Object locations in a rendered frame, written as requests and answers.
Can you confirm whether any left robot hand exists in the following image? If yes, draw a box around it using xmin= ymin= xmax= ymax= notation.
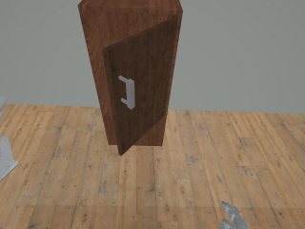
xmin=0 ymin=95 xmax=18 ymax=182

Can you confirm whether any right robot hand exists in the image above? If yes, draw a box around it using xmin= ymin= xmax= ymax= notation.
xmin=219 ymin=201 xmax=250 ymax=229

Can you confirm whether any cupboard door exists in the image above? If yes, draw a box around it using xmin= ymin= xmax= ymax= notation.
xmin=102 ymin=17 xmax=178 ymax=156

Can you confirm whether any handle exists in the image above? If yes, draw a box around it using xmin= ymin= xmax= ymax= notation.
xmin=118 ymin=75 xmax=135 ymax=109

